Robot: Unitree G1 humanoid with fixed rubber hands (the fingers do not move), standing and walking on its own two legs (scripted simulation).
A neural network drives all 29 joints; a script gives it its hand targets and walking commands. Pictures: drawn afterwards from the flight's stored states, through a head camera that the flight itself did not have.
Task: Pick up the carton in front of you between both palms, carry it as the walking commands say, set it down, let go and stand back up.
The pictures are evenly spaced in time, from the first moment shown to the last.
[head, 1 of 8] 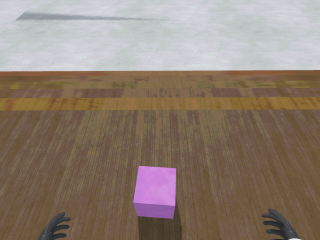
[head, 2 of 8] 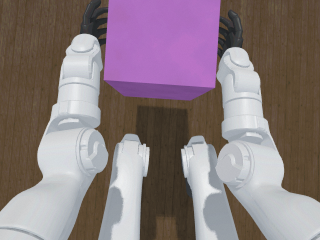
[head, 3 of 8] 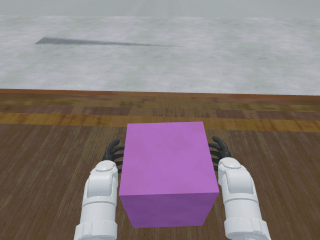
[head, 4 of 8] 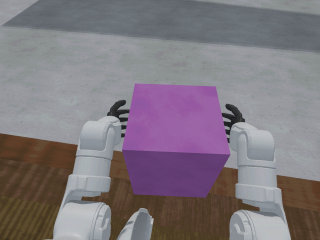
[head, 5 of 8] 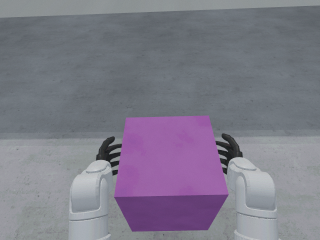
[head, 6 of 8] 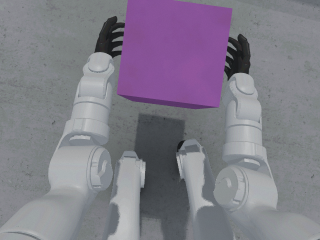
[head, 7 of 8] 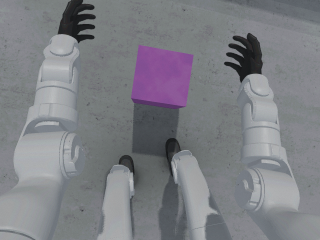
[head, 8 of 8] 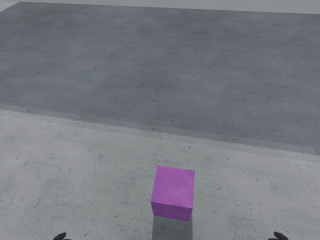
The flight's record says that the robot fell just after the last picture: no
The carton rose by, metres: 0.67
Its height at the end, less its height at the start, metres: -0.73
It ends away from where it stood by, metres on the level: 3.96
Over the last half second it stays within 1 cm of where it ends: yes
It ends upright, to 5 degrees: yes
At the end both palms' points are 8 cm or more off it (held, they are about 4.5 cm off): yes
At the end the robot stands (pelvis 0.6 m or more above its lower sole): yes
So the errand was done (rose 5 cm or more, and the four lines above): yes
